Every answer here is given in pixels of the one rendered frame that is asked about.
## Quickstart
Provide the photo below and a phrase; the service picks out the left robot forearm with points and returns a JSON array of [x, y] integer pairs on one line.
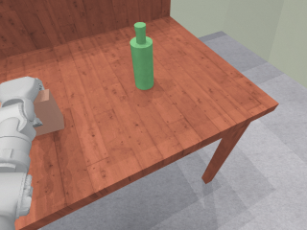
[[17, 116]]

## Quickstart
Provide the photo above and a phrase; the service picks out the left robot upper arm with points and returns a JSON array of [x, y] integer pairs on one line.
[[15, 197]]

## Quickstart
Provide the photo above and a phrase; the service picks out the left robot hand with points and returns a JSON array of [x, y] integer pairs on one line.
[[26, 87]]

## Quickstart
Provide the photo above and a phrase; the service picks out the table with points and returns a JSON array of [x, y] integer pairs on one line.
[[115, 133]]

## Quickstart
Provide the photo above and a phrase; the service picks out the sponge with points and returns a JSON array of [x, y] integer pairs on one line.
[[48, 112]]

